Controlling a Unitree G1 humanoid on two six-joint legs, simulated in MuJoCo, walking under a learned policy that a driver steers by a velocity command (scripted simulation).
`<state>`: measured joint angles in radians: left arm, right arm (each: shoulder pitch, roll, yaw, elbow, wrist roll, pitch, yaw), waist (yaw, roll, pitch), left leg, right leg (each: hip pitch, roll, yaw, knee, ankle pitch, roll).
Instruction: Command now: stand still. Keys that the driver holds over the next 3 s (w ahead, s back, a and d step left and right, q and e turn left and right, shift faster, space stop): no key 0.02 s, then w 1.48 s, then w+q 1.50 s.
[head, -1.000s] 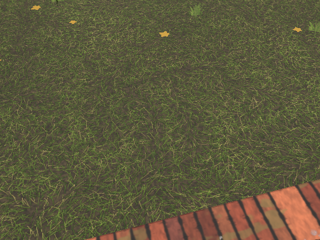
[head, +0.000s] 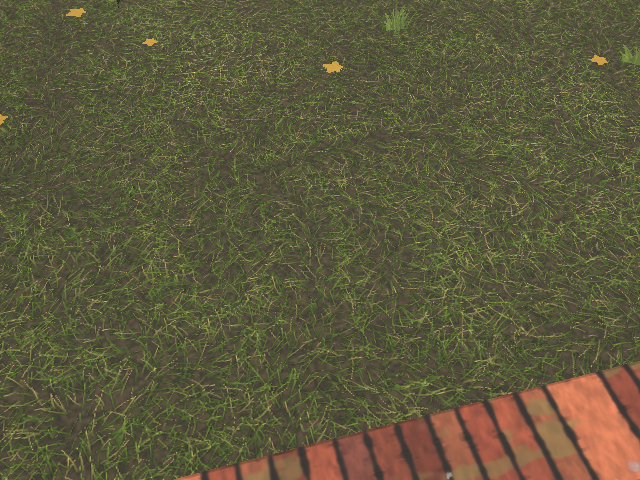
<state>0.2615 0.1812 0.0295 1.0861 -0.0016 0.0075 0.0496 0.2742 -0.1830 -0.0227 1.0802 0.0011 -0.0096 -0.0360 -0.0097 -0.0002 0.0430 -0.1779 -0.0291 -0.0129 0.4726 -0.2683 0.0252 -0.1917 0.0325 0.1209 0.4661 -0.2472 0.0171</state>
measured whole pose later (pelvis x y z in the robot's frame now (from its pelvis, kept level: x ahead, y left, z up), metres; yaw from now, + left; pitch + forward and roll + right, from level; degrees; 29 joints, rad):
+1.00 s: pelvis +0.39 +0.00 +0.01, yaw +0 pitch +0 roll +2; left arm 0.24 0.26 0.07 0.94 -0.02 -0.07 0.03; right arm 0.32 -0.22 -0.04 0.95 0.00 -0.10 0.05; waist -0.03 -0.03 0.01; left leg -0.16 -0.09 0.05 0.31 -0.15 0.09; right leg -0.58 -0.11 0.07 1.10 -0.23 -0.06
